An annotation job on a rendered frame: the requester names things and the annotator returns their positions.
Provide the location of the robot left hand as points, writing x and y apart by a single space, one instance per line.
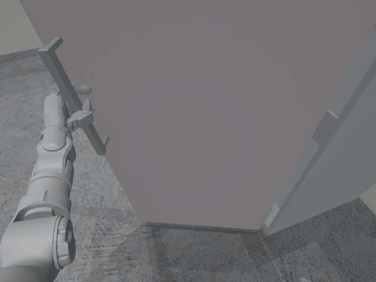
56 111

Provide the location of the fridge door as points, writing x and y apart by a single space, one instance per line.
208 104

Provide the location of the handle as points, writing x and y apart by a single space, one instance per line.
55 68

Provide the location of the robot left forearm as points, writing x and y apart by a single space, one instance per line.
51 180

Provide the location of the left robot upper arm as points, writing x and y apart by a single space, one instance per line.
36 250

